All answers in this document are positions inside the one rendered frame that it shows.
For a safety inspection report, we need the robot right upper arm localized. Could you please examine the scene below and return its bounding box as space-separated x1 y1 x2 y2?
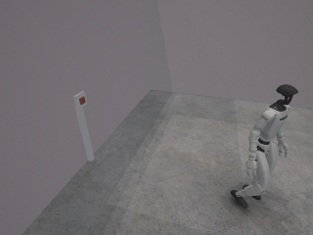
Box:
250 110 277 137

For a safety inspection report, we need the left robot foot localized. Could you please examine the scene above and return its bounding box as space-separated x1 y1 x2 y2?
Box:
243 184 261 201

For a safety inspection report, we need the robot left hand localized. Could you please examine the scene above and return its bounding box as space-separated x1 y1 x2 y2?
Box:
278 142 289 158

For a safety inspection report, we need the robot right hand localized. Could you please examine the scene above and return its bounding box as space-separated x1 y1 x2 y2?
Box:
246 159 257 178

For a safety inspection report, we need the right robot forearm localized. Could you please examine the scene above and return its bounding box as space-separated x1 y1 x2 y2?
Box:
248 130 258 161

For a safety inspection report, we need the panel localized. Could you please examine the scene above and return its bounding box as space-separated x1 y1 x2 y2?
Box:
73 91 94 162

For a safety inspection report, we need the button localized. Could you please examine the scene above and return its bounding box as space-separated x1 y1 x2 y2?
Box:
79 96 86 105

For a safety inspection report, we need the left robot forearm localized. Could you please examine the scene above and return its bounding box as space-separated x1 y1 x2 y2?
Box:
276 127 286 144

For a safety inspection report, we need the robot right shin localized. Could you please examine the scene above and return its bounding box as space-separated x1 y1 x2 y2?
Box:
236 183 265 197

